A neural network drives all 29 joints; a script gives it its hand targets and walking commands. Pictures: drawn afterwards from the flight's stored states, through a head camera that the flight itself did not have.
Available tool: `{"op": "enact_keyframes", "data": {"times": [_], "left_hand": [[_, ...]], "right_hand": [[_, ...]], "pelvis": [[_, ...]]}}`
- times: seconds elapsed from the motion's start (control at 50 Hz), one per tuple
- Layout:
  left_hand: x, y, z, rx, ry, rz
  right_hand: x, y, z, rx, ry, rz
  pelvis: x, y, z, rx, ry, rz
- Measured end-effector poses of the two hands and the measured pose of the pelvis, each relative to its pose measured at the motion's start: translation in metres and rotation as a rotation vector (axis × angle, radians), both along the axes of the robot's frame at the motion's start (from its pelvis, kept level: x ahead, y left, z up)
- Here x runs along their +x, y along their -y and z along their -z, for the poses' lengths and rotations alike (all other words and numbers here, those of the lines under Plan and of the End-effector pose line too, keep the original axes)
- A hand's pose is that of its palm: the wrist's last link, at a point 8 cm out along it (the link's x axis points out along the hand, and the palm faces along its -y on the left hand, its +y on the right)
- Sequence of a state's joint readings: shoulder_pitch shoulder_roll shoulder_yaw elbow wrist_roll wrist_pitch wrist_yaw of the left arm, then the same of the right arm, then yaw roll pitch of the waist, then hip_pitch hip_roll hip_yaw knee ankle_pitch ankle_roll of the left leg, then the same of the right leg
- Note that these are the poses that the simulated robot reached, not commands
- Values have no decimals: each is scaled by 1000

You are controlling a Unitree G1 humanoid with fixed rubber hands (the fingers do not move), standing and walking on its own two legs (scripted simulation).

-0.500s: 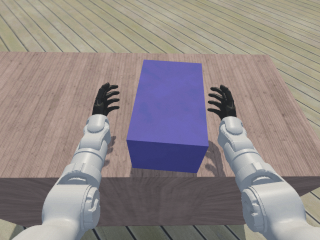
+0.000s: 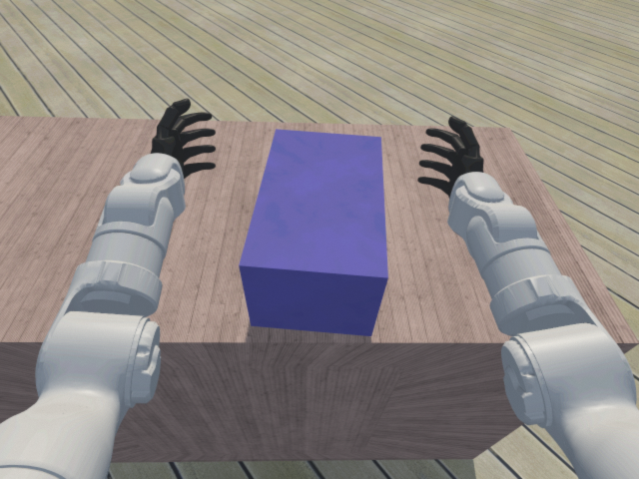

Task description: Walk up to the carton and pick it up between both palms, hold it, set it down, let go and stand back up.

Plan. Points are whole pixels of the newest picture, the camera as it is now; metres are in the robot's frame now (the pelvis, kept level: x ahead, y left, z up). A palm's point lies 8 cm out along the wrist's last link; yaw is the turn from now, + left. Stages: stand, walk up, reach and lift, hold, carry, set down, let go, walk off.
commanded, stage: set down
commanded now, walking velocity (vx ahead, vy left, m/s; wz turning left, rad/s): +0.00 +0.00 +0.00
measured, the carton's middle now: (320, 225) +0.47 +0.06 +0.03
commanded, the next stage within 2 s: none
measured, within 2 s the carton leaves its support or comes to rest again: neither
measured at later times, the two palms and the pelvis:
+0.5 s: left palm (152, 236) +0.34 +0.25 +0.13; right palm (481, 252) +0.36 -0.14 +0.12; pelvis -0.01 +0.00 +0.00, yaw +0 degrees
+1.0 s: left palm (150, 284) +0.29 +0.24 +0.10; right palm (493, 310) +0.30 -0.15 +0.10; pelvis +0.01 +0.01 +0.00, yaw -2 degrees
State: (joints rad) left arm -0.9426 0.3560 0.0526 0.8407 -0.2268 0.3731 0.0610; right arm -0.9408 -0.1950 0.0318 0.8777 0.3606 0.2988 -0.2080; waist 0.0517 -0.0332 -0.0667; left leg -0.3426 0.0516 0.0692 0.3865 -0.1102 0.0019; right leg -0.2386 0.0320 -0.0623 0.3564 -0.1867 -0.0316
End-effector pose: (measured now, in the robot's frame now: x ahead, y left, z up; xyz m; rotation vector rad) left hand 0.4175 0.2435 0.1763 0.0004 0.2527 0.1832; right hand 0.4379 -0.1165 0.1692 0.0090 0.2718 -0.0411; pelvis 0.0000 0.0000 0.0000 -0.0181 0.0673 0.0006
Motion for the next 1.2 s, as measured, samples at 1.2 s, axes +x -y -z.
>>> {"op": "enact_keyframes", "data": {"times": [1.2], "left_hand": [[-164, -8, 87, -3, -36, -1]], "right_hand": [[-170, 31, 84, 60, 27, 44]], "pelvis": [[9, -14, -5, 14, 136, 40]]}}
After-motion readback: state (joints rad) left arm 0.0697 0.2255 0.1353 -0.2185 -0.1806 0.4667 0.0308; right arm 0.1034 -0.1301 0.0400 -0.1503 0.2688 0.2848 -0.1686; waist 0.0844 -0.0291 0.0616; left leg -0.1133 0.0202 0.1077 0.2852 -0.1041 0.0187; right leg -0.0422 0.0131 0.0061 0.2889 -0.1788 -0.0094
